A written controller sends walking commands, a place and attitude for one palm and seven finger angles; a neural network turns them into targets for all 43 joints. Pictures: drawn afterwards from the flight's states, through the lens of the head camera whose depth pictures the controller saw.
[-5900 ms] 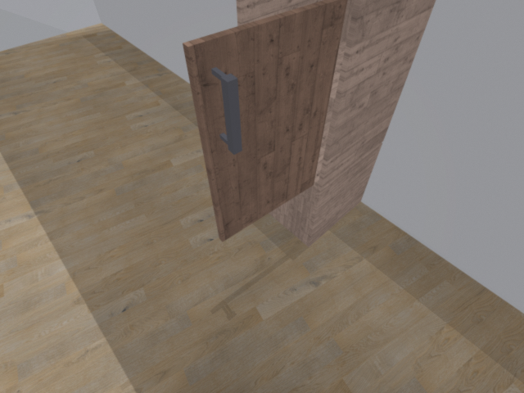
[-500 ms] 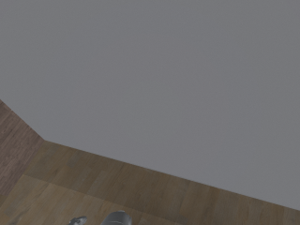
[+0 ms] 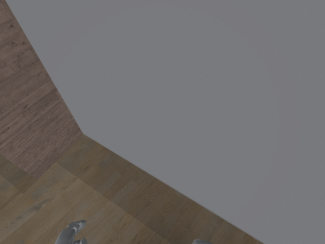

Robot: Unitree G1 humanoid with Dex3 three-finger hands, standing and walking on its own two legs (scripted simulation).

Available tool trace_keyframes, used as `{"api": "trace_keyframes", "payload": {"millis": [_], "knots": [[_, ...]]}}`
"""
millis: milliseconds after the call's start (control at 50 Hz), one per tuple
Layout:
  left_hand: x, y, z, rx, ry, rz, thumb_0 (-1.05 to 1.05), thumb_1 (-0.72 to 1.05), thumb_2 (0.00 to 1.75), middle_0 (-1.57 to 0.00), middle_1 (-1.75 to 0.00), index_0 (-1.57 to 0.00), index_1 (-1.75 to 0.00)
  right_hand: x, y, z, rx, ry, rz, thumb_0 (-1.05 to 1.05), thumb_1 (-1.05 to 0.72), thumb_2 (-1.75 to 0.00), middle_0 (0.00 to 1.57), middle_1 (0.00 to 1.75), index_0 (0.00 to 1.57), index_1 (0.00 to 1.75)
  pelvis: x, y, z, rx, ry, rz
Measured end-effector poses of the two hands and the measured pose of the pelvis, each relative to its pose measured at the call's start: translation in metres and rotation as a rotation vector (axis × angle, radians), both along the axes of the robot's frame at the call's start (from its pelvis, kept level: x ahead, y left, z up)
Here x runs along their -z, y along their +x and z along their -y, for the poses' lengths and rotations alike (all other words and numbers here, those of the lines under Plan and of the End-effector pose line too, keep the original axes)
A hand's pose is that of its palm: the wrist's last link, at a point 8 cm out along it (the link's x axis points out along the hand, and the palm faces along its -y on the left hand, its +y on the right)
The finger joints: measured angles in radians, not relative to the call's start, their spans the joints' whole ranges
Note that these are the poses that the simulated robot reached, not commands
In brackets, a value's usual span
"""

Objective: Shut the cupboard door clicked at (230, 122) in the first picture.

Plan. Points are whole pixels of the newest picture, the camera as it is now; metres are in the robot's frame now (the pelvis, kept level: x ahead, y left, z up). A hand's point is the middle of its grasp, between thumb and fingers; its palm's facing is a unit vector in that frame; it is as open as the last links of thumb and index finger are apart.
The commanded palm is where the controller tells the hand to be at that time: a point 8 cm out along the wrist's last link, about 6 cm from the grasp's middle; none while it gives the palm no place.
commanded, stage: turn to face it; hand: left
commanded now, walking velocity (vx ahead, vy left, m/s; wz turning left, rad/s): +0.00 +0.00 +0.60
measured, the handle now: out of the picture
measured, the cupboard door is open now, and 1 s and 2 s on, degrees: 85 85 85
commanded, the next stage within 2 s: take the last steps up to it in 1.50 s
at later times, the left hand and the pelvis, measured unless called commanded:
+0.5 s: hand out of the picture -0.04 +0.22 -0.19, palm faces +0.37 -0.90 -0.24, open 7.3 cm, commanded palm none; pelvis +0.00 +0.01 -0.02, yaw +20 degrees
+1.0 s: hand out of the picture +0.02 +0.19 -0.15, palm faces +0.58 -0.77 -0.26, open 7.4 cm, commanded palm none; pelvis +0.04 -0.02 +0.00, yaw +38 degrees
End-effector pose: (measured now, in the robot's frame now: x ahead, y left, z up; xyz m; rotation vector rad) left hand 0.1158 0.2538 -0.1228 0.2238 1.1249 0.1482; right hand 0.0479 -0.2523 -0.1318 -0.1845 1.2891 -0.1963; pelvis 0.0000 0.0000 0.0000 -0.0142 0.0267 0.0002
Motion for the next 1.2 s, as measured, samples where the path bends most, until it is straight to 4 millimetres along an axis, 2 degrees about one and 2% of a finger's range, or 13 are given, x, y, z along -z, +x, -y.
{"api": "trace_keyframes", "payload": {"millis": [100, 240, 340, 440, 500, 580, 680, 800, 880, 960, 1040, 1120, 1200], "knots": [[-0.005, -0.009, 0.021, -0.041, 0.027, 0.048, 0.0, 0.91, 0.9, -0.2, -0.3, -0.2, -0.3, 0.019, 0.011, 0.02, -0.034, 0.032, -0.026, 0.01, -0.91, -0.9, 0.2, 0.3, 0.2, 0.3, 0.008, 0.002, 0.02, -0.075, 0.019, 0.007], [-0.006, -0.058, 0.036, -0.16, -0.002, -0.025, 0.0, 0.9, 0.9, -0.2, -0.3, -0.2, -0.3, 0.008, 0.05, 0.024, -0.138, 0.036, -0.027, 0.01, -0.91, -0.9, 0.2, 0.3, 0.2, 0.3, -0.003, 0.006, 0.027, -0.181, 0.049, 0.017], [0.005, -0.102, 0.03, -0.268, -0.031, -0.08, 0.0, 0.91, 0.9, -0.2, -0.3, -0.21, -0.3, 0.0, 0.092, 0.005, -0.258, 0.022, 0.003, 0.01, -0.91, -0.9, 0.19, 0.3, 0.2, 0.3, -0.003, 0.007, 0.021, -0.255, 0.054, 0.014], [0.029, -0.153, 0.006, -0.381, -0.053, -0.149, 0.0, 0.9, 0.9, -0.2, -0.3, -0.21, -0.3, -0.003, 0.14, -0.032, -0.387, -0.01, 0.098, 0.01, -0.91, -0.9, 0.19, 0.3, 0.2, 0.3, 0.012, 0.007, 0.001, -0.321, 0.024, 0.007], [0.036, -0.174, -0.009, -0.434, -0.048, -0.203, 0.0, 0.91, 0.9, -0.2, -0.3, -0.21, -0.3, -0.008, 0.156, -0.051, -0.44, -0.024, 0.15, 0.01, -0.91, -0.9, 0.2, 0.3, 0.2, 0.3, 0.015, 0.005, -0.006, -0.349, 0.021, 0.005], [0.026, -0.175, -0.022, -0.482, -0.038, -0.187, 0.0, 0.91, 0.9, -0.2, -0.3, -0.2, -0.3, -0.017, 0.159, -0.065, -0.483, -0.035, 0.147, 0.0, -0.91, -0.9, 0.2, 0.3, 0.2, 0.3, 0.006, 0.007, -0.01, -0.39, 0.007, 0.003], [0.011, -0.157, -0.027, -0.509, -0.022, -0.105, 0.0, 0.91, 0.9, -0.19, -0.3, -0.2, -0.3, -0.015, 0.155, -0.071, -0.518, -0.017, 0.098, 0.0, -0.91, -0.9, 0.2, 0.3, 0.2, 0.3, -0.001, 0.013, -0.009, -0.443, -0.001, 0.004], [0.0, -0.125, -0.017, -0.532, 0.003, -0.017, 0.0, 0.91, 0.9, -0.19, -0.3, -0.2, -0.3, 0.001, 0.153, -0.06, -0.538, 0.015, 0.023, 0.01, -0.91, -0.9, 0.2, 0.3, 0.21, 0.3, 0.001, 0.025, 0.005, -0.517, 0.006, 0.002], [-0.003, -0.115, -0.001, -0.556, 0.038, 0.034, 0.0, 0.91, 0.9, -0.2, -0.3, -0.2, -0.3, 0.02, 0.164, -0.049, -0.553, 0.04, -0.013, 0.01, -0.91, -0.9, 0.2, 0.3, 0.2, 0.3, 0.01, 0.036, 0.018, -0.572, 0.019, 0.0], [-0.008, -0.126, 0.021, -0.611, 0.027, 0.017, 0.0, 0.9, 0.9, -0.2, -0.3, -0.2, -0.3, 0.02, 0.18, -0.048, -0.594, 0.04, -0.04, 0.01, -0.91, -0.9, 0.2, 0.3, 0.2, 0.3, 0.004, 0.041, 0.022, -0.635, 0.035, 0.011], [-0.006, -0.143, 0.04, -0.677, -0.007, -0.021, 0.0, 0.9, 0.9, -0.2, -0.3, -0.21, -0.3, 0.011, 0.198, -0.058, -0.653, 0.038, -0.045, 0.01, -0.91, -0.9, 0.2, 0.3, 0.2, 0.3, -0.002, 0.047, 0.023, -0.697, 0.053, 0.005], [0.001, -0.171, 0.051, -0.762, -0.038, -0.05, 0.0, 0.91, 0.9, -0.2, -0.3, -0.21, -0.3, 0.005, 0.218, -0.084, -0.745, 0.028, -0.035, 0.01, -0.91, -0.9, 0.19, 0.3, 0.2, 0.3, -0.003, 0.047, 0.02, -0.757, 0.06, -0.001], [0.015, -0.213, 0.058, -0.847, -0.069, -0.102, 0.0, 0.91, 0.9, -0.2, -0.3, -0.21, -0.3, 0.001, 0.238, -0.124, -0.843, 0.019, 0.021, 0.01, -0.91, -0.9, 0.19, 0.3, 0.2, 0.3, 0.003, 0.043, 0.009, -0.805, 0.049, 0.001]]}}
